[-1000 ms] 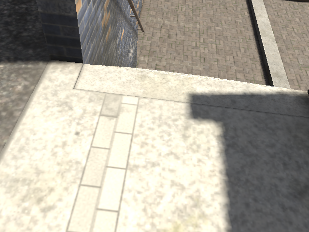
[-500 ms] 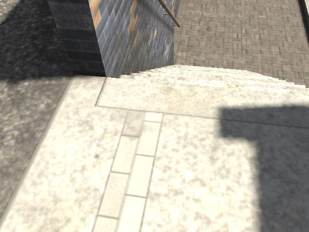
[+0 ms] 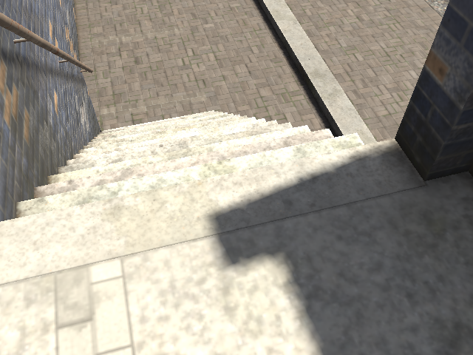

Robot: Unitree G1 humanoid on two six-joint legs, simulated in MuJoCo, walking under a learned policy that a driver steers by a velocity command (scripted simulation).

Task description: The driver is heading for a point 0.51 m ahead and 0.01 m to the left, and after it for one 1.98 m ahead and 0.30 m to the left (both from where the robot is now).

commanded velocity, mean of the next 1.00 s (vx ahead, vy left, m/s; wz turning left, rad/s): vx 0.12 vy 0.00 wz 0.07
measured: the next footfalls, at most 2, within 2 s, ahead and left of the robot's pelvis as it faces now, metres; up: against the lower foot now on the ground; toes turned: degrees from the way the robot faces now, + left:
right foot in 0.16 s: +0.25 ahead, -0.14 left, +0.00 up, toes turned -7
left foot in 0.66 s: +0.22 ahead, +0.09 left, +0.00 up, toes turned +0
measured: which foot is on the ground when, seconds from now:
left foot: down 0.00-0.14, up 0.16-0.64, down 0.66-1.00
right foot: up 0.00-0.14, down 0.16-0.68, up 0.70-1.00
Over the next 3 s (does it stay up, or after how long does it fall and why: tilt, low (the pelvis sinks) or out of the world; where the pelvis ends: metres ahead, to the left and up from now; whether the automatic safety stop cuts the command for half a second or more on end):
stays up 0.35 0.00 -0.02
